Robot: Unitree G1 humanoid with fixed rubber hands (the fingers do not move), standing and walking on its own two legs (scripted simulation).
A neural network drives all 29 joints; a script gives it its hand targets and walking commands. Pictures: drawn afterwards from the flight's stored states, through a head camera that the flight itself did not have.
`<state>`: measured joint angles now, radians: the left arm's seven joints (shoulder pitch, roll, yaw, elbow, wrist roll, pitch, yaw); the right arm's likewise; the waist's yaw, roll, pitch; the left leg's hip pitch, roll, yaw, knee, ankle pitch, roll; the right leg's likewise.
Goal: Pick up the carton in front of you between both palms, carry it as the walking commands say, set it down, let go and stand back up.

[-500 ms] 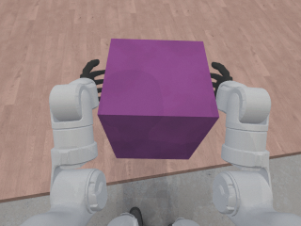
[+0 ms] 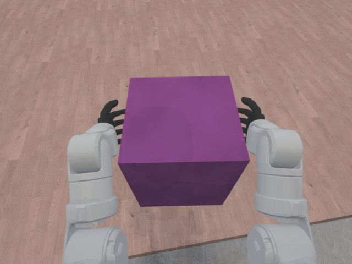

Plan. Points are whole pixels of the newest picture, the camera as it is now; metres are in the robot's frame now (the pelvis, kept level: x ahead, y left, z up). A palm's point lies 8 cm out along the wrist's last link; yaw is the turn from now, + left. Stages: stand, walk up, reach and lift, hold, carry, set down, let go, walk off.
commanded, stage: carry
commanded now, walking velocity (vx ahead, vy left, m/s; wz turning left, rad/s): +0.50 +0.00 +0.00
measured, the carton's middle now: (180, 147) +0.38 +0.00 +0.04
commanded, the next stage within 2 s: none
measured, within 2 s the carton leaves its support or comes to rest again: neither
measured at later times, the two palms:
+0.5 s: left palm (94, 70) +0.53 +0.19 +0.15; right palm (222, 61) +0.54 -0.11 +0.15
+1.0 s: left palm out of the picture +0.83 +0.23 +0.27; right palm out of the picture +0.81 -0.07 +0.27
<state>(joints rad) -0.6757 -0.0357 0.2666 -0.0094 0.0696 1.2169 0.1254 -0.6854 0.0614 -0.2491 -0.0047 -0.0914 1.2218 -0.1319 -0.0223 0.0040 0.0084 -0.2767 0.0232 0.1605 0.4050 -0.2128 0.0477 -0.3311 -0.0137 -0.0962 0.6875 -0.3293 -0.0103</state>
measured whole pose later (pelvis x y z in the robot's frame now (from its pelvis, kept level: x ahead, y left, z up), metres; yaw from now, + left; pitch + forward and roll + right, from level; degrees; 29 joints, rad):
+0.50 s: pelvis +0.17 +0.03 -0.02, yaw -2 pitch +5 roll +1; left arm -0.79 0.02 0.23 0.13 0.03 1.32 0.15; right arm -0.82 -0.01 -0.27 0.12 -0.08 1.36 -0.12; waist 0.08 0.00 -0.08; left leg -1.08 0.09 0.06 1.51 -0.57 0.06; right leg 0.01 -0.07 -0.06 0.35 -0.44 0.02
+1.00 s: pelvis +0.44 +0.10 +0.09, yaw -1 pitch +4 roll -1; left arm -0.85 0.00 0.30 0.00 0.09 1.34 0.13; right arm -0.87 0.01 -0.27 0.05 -0.04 1.31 -0.14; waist -0.08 0.00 -0.01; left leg -0.25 -0.05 0.11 0.51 -0.34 0.10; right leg -0.79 -0.05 -0.04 0.97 -0.17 -0.06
